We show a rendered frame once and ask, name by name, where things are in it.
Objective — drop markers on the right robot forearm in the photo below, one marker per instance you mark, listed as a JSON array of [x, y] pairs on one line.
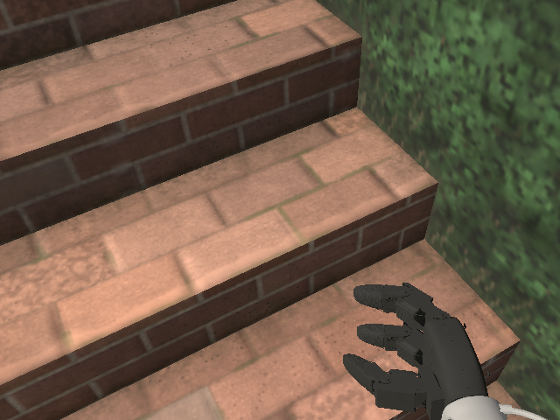
[[476, 407]]

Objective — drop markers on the robot right hand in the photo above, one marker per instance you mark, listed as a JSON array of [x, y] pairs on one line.
[[448, 367]]

